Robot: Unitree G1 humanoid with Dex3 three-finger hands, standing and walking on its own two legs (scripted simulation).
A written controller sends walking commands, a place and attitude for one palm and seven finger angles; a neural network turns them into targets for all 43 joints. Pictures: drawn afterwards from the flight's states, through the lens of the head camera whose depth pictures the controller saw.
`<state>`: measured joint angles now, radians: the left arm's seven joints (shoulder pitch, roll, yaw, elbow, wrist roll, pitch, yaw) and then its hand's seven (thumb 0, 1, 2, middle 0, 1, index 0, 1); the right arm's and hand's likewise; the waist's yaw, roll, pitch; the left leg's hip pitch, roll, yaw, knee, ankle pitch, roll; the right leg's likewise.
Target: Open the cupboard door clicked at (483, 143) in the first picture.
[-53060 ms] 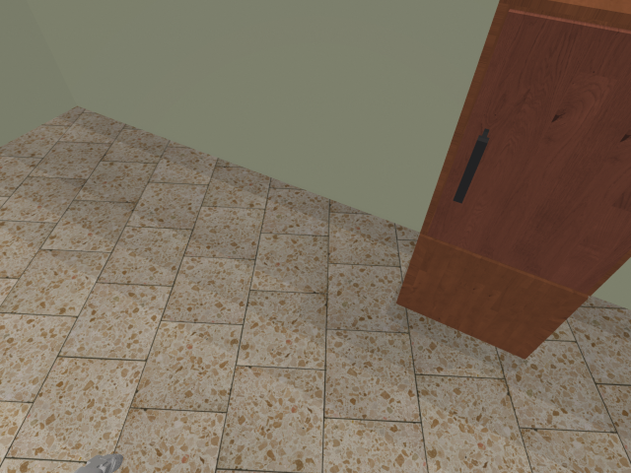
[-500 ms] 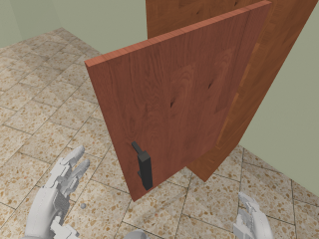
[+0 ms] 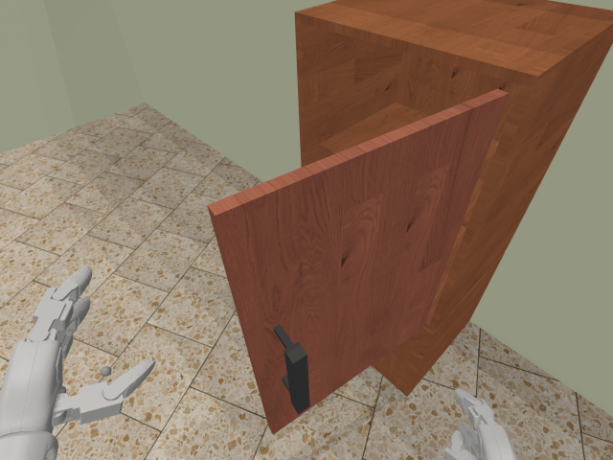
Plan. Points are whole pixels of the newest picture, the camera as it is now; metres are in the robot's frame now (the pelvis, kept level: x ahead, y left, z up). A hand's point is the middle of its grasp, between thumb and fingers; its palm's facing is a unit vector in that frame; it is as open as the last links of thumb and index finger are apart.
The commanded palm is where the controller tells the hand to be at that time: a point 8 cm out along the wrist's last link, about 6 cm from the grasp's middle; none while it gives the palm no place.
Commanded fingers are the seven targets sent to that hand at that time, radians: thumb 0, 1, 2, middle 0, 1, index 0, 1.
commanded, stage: draw the hand back to the body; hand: left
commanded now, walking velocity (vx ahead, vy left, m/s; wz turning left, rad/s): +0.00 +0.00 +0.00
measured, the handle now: (291, 370) +0.27 +0.06 -0.05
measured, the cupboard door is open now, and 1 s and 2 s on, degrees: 80 80 80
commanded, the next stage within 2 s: step back with the hand held close in 0.62 s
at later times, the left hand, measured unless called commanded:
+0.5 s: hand (72, 335) +0.18 +0.25 +0.17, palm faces +0.43 -0.81 -0.40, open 7.6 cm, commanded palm +0.13 +0.29 +0.19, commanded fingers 0.00 0.90 0.90 -0.20 -0.30 -0.20 -0.30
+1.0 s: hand (93, 324) +0.20 +0.23 +0.17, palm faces +0.34 -0.80 -0.49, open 7.4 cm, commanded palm +0.14 +0.28 +0.19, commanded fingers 0.00 0.90 0.90 -0.20 -0.30 -0.20 -0.30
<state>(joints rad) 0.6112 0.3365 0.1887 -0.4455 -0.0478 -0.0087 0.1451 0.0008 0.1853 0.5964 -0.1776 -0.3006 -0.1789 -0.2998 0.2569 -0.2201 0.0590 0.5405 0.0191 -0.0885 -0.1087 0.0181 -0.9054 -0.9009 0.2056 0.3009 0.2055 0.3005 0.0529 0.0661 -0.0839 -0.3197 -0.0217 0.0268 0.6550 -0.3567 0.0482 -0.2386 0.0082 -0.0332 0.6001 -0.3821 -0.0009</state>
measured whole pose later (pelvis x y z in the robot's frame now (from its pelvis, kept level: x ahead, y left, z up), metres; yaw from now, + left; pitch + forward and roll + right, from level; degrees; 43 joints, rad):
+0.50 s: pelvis -0.01 -0.01 +0.02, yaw -1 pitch -3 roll -1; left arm 0.50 0.34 0.32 -0.41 -0.07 -0.06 0.12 0.01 0.86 0.89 -0.20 -0.30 -0.20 -0.30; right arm 0.21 -0.23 0.02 0.63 0.00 -0.09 -0.08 0.02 -0.91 -0.90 0.21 0.30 0.21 0.30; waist 0.07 0.06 -0.01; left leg -0.14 -0.01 0.04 0.45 -0.25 0.03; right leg -0.07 0.02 -0.01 0.41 -0.28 -0.02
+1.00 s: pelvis -0.02 -0.02 +0.02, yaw -3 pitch +0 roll -1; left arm 0.52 0.39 0.37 -0.40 -0.05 -0.13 0.12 0.02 0.89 0.90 -0.21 -0.30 -0.21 -0.30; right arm 0.16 -0.25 0.00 0.58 0.01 -0.03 -0.09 0.02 -0.91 -0.90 0.21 0.30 0.21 0.30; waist 0.01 0.05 0.01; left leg -0.21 0.01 0.07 0.43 -0.22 0.03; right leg -0.16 0.04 0.01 0.40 -0.24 -0.02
